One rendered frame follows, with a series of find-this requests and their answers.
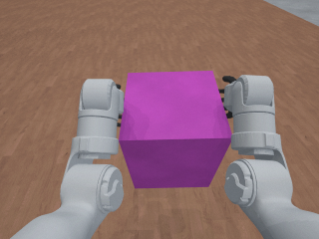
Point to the left robot hand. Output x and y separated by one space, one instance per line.
120 116

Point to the robot right upper arm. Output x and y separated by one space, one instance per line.
263 190

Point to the robot left upper arm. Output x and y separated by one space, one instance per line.
89 193

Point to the robot right forearm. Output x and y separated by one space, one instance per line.
251 100

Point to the right robot hand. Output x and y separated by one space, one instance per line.
228 79

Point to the carton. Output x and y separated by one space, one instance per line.
174 130

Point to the robot left forearm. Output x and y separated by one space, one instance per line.
100 105

